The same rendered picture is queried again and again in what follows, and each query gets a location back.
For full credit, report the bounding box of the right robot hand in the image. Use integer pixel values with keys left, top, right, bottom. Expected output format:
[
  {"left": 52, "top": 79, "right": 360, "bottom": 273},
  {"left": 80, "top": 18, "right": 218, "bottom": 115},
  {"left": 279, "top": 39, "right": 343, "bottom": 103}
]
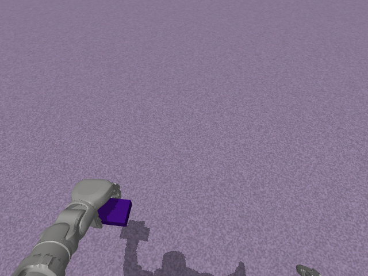
[{"left": 296, "top": 264, "right": 321, "bottom": 276}]

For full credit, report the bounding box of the left robot hand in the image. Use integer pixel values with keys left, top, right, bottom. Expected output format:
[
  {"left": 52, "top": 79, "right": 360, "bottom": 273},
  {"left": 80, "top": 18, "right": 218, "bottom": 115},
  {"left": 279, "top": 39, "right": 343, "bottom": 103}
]
[{"left": 71, "top": 179, "right": 121, "bottom": 229}]

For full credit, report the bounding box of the left robot arm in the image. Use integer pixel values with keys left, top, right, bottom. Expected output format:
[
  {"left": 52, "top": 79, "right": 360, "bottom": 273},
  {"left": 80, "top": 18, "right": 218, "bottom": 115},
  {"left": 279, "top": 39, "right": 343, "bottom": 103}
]
[{"left": 11, "top": 200, "right": 95, "bottom": 276}]

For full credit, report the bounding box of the small box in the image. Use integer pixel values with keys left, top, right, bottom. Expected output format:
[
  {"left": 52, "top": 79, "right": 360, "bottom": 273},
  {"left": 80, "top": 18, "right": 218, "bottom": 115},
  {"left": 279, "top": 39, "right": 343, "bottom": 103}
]
[{"left": 97, "top": 198, "right": 132, "bottom": 227}]

